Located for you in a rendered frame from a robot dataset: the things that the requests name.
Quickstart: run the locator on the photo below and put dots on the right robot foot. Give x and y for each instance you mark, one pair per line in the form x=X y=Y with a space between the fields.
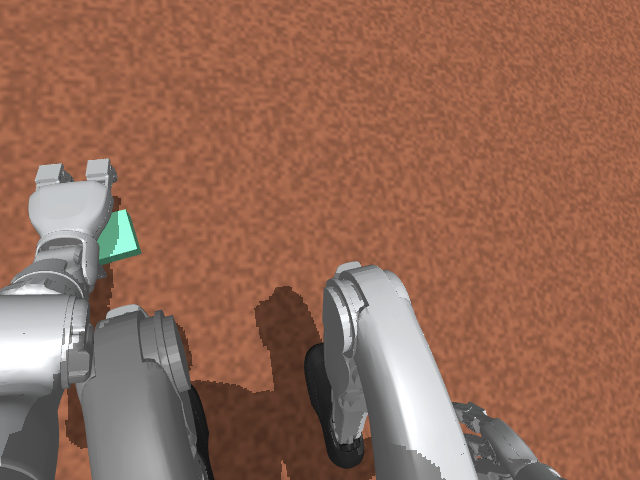
x=319 y=389

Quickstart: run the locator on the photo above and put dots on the left robot hand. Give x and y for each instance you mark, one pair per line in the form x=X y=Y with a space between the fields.
x=62 y=204

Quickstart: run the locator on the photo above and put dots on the left robot arm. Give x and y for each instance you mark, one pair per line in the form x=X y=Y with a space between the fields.
x=46 y=344

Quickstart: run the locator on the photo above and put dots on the left robot foot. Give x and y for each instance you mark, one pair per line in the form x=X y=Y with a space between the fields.
x=202 y=433

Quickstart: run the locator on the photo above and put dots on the right robot hand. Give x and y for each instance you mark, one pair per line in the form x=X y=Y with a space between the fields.
x=503 y=453

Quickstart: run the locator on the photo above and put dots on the small box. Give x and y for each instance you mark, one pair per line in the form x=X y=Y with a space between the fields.
x=118 y=239

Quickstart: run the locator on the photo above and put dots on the right robot arm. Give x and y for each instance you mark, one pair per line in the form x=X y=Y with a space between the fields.
x=538 y=471

